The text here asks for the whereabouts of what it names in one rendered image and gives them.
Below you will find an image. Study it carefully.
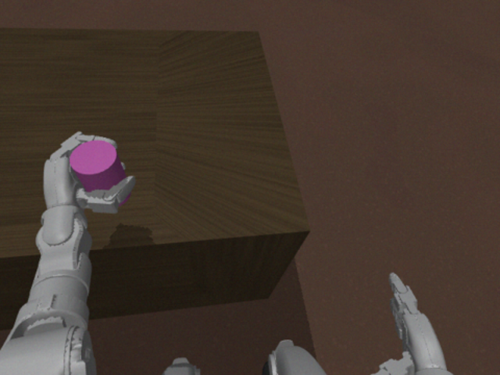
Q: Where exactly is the right robot hand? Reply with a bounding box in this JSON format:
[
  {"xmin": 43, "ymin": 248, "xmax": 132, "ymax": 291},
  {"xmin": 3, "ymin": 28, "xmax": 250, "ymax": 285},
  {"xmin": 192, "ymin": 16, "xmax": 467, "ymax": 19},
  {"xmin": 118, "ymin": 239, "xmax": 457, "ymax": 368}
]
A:
[{"xmin": 370, "ymin": 273, "xmax": 447, "ymax": 375}]

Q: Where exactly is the left robot arm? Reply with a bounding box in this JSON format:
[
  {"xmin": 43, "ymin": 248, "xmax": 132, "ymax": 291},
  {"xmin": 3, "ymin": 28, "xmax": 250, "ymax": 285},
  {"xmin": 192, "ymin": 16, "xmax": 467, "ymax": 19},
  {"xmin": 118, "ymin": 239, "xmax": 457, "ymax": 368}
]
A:
[{"xmin": 0, "ymin": 205, "xmax": 97, "ymax": 375}]

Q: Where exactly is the left robot hand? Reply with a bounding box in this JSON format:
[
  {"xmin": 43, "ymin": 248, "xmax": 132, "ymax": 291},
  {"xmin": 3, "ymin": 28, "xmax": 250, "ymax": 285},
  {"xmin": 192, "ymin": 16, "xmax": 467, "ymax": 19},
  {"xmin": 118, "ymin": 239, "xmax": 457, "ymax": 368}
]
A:
[{"xmin": 43, "ymin": 132, "xmax": 136, "ymax": 213}]

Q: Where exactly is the can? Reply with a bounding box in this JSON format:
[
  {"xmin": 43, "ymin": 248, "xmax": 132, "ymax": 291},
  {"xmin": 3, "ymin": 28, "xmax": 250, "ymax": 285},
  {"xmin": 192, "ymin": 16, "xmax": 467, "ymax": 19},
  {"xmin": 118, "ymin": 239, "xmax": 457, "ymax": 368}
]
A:
[{"xmin": 70, "ymin": 140, "xmax": 131, "ymax": 206}]

